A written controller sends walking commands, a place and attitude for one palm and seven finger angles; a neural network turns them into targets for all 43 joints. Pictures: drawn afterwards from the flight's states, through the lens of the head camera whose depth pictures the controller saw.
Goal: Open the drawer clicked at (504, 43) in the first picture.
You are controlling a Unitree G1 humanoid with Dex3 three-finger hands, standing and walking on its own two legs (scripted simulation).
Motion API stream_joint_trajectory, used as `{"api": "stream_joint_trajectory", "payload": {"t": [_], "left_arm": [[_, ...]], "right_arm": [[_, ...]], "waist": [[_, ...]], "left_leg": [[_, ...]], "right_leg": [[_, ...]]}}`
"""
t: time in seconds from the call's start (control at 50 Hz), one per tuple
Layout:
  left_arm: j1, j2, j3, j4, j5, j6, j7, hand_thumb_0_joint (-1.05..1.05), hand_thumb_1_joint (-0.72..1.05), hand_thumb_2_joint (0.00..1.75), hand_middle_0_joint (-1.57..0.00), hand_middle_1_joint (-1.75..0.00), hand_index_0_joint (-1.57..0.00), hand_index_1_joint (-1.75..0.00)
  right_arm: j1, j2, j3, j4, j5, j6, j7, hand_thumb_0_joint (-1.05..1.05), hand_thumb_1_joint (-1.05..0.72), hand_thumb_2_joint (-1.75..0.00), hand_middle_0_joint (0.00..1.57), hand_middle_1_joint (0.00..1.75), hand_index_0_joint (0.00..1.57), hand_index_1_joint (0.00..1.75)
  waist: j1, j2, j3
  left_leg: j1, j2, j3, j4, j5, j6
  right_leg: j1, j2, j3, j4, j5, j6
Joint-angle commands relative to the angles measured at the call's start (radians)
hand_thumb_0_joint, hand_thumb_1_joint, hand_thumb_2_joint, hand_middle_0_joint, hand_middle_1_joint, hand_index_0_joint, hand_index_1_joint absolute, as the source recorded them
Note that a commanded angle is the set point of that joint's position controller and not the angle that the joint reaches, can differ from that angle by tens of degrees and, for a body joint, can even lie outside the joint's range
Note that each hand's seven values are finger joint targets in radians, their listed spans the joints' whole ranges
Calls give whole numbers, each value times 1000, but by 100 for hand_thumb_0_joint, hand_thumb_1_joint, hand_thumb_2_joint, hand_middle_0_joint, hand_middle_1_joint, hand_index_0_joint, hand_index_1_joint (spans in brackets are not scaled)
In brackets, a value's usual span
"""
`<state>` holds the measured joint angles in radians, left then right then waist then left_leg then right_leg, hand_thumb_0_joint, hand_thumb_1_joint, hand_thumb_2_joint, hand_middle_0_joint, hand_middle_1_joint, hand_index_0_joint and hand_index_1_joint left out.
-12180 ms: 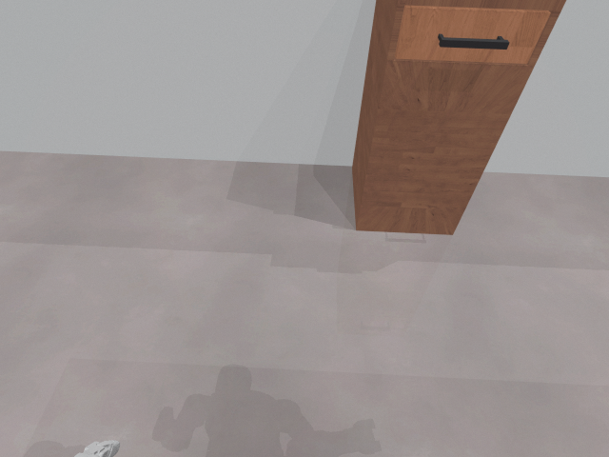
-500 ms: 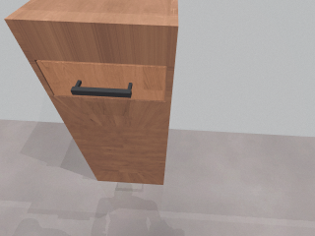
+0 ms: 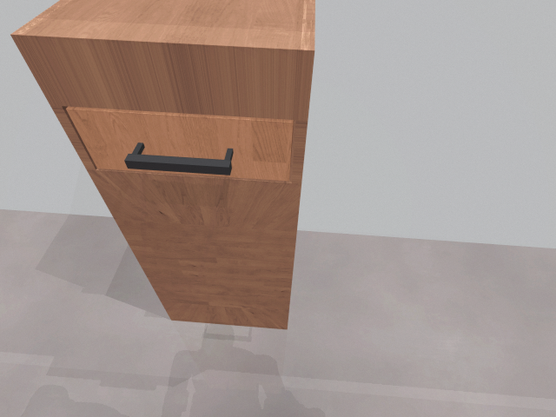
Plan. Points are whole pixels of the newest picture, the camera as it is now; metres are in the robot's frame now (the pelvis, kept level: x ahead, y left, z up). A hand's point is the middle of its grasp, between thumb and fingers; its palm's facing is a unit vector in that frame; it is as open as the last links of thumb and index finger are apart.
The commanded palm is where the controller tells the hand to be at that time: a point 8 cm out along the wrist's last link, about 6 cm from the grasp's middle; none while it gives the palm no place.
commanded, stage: look again from close up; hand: left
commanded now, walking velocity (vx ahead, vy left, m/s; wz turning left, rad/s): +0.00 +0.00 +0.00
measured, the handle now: (181, 157) +0.51 +0.21 +0.07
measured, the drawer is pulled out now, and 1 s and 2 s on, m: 0.00 0.00 0.00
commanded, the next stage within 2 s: raise the hand with hooked fingers in 0.06 s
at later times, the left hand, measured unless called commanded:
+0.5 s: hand (138, 380) +0.17 +0.21 -0.03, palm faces +0.02 -0.21 -0.98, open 8.2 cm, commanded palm +0.13 +0.23 +0.00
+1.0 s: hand (101, 342) +0.19 +0.24 +0.05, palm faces +0.05 -0.12 -0.99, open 11.1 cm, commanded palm +0.17 +0.24 +0.11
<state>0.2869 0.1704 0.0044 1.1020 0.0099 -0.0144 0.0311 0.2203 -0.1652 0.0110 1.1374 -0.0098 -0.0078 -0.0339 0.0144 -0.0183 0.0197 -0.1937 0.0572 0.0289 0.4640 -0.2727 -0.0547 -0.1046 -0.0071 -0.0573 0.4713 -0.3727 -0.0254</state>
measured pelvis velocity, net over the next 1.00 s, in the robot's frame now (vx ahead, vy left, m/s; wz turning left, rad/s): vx -0.06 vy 0.03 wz -0.02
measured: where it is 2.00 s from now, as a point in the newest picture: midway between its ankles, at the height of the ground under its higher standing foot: outside the picture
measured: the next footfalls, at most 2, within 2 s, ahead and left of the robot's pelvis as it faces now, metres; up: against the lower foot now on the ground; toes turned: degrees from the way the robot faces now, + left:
none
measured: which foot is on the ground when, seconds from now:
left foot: down 0.00-1.00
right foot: down 0.00-1.00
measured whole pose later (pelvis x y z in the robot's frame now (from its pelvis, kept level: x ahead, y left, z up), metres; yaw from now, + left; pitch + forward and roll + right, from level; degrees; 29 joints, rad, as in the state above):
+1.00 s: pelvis -0.06 +0.03 -0.01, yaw -1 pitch +2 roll +1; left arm 0.18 0.40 -0.08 -0.09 0.97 0.04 0.18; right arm 0.14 -0.21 0.02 0.62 -0.04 0.09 -0.01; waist 0.07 0.07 -0.02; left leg -0.39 0.04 0.06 0.60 -0.25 -0.01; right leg -0.33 -0.04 -0.03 0.66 -0.36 0.00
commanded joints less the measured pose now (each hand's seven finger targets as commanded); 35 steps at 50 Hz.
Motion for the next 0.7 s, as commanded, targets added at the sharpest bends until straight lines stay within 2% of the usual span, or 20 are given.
{"api": "stream_joint_trajectory", "payload": {"t": [0.0, 0.12, 0.14, 0.16, 0.18, 0.2, 0.22, 0.24, 0.26, 0.28, 0.3, 0.32, 0.34, 0.38, 0.42, 0.48, 0.5, 0.58, 0.6, 0.68], "left_arm": [[75, 117, 23, -24, 4, -10, 7, 0, 90, 90, -20, -30, -20, -30], [76, 115, 24, -22, 4, -10, 7, 0, 90, 90, -20, -30, -20, -30], [177, 114, 27, 9, 14, -36, 49, 0, 90, 90, -20, -30, -20, -30], [-642, 405, -45, -1569, 121, -228, 40, 0, 88, 89, -20, -32, -20, -32], [-179, 364, 38, -1258, 151, -141, 129, 0, 85, 88, -20, -33, -20, -33], [64, 190, -28, -1157, 146, 16, 186, 0, 83, 87, -21, -34, -21, -34], [73, 55, -122, -1125, 208, 44, 185, 0, 81, 86, -21, -36, -21, -36], [-6, 145, -89, -1236, 295, 31, 206, 0, 78, 85, -21, -37, -21, -37], [43, 201, -60, -1222, 408, 26, 234, 0, 76, 84, -21, -39, -21, -39], [102, 178, -79, -1165, 516, 32, 261, 0, 74, 83, -21, -40, -21, -40], [171, 175, -67, -1114, 619, 39, 285, 0, 71, 82, -21, -42, -21, -42], [245, 155, -78, -1059, 730, 37, 311, 0, 69, 81, -22, -43, -22, -43], [303, 117, -109, -1011, 818, 33, 330, 0, 67, 80, -22, -45, -22, -45], [327, 127, -103, -1039, 950, 10, 354, 0, 62, 78, -22, -48, -22, -48], [264, 220, -45, -1165, 1027, -7, 370, 0, 57, 76, -22, -51, -22, -51], [147, 319, 30, -1301, 1088, 2, 403, 0, 50, 73, -23, -55, -23, -55], [57, 357, 57, -1335, 1103, 8, 418, 0, 48, 72, -23, -57, -23, -57], [-260, 375, 56, -1426, 1062, -3, 450, 0, 39, 68, -24, -63, -24, -63], [-325, 380, 50, -1442, 1052, -9, 450, 0, 36, 67, -24, -64, -24, -64], [-326, 344, -7, -1363, 1012, 8, 395, 0, 27, 63, -25, -70, -25, -70]], "right_arm": [[48, -98, -20, -33, -1, -16, -8, 0, -90, -90, 20, 30, 20, 30], [56, -99, -20, -31, -1, -17, -8, 0, -90, -90, 20, 30, 20, 30], [-60, -114, -34, -116, 8, -16, 5, 0, -90, -90, 20, 30, 20, 30], [-25, -230, -18, -450, 63, -178, -45, 0, -90, -90, 20, 30, 20, 30], [-11, -177, -40, -377, 36, -271, -90, 0, -90, -90, 20, 30, 20, 30], [-31, -139, -56, -397, 82, -304, -93, 0, -90, -90, 20, 30, 20, 30], [-43, -129, -55, -395, 85, -317, -93, 0, -90, -90, 20, 30, 20, 30], [-95, -167, -63, -463, 55, -316, -82, 0, -90, -90, 20, 30, 20, 30], [-80, -191, -65, -476, 18, -297, -75, 0, -90, -90, 20, 30, 20, 30], [-80, -186, -66, -508, -6, -269, -65, 0, -90, -90, 20, 30, 20, 30], [-92, -189, -78, -548, -15, -242, -49, 0, -90, -90, 20, 30, 20, 30], [-106, -183, -86, -567, -36, -204, -29, 0, -90, -90, 20, 30, 20, 30], [-136, -180, -92, -590, -49, -166, -5, 0, -90, -90, 20, 30, 20, 30], [-175, -177, -96, -633, -55, -96, 39, 0, -90, -90, 20, 30, 20, 30], [-219, -179, -89, -691, -53, -41, 69, 0, -90, -90, 20, 30, 20, 30], [-246, -163, -76, -750, -49, 11, 71, 0, -90, -90, 20, 30, 20, 30], [-249, -160, -74, -753, -52, 24, 64, 0, -90, -90, 20, 30, 20, 30], [-250, -142, -74, -750, -66, 35, 24, 0, -90, -90, 20, 30, 20, 30], [-247, -139, -71, -743, -69, 30, 17, 0, -90, -90, 20, 30, 20, 30], [-256, -142, -60, -715, -60, 21, 3, 0, -90, -90, 20, 30, 20, 30]], "waist": [[-1, 4, 4], [-3, 13, 0], [37, -37, 113], [-64, 286, -365], [7, 466, -373], [0, 366, -246], [-29, 219, -139], [-15, 117, -91], [-31, -8, -183], [-25, -98, -186], [8, -118, -197], [37, -194, -202], [59, -240, -136], [100, -250, -142], [127, -182, -228], [119, -33, -286], [106, -38, -278], [31, 37, -307], [11, 11, -299], [12, 63, -276]], "left_leg": [[40, 47, -16, -18, 325, 64], [42, 49, -17, -20, 332, 64], [-100, 28, 36, 237, 185, 35], [209, -57, 57, 40, 376, 112], [316, -31, 6, -34, 593, 114], [229, 4, -27, -49, 616, 95], [131, 2, -4, 5, 583, 103], [26, -25, -11, 57, 420, 94], [-8, -46, 9, 116, 343, 102], [-76, -60, 4, 158, 319, 103], [-136, -74, 2, 184, 323, 94], [-212, -78, 4, 202, 296, 80], [-303, -83, 4, 212, 220, 71], [-381, -88, 13, 235, 124, 64], [-395, -101, 27, 254, 103, 64], [-317, -114, 38, 269, 69, 69], [-309, -118, 30, 281, 40, 70], [-180, -109, 16, 319, -6, 83], [-168, -106, 3, 327, -17, 86], [-124, -93, 4, 269, 8, 89]], "right_leg": [[-39, -103, 66, -75, 472, -5], [-38, -104, 66, -79, 465, -4], [-112, -182, 203, -138, 929, 74], [-36, -85, 204, 10, 878, -28], [-102, -23, 64, 149, 516, -29], [-233, 8, -24, 186, 191, -5], [-285, 9, -41, 147, 203, 10], [-308, 1, -19, 98, 263, 2], [-325, 0, -2, 95, 311, 2], [-354, 8, 0, 123, 343, 4], [-345, 10, 12, 153, 366, 1], [-358, 16, 24, 188, 364, -1], [-401, 18, 50, 195, 303, -6], [-415, 8, 102, 206, 232, -23], [-375, -6, 146, 230, 241, -28], [-394, 1, 165, 223, 149, -30], [-426, 1, 180, 202, 82, -29], [-498, -6, 172, 147, -30, -17], [-517, -4, 169, 137, -55, -13], [-462, 2, 94, 127, 26, -7]]}}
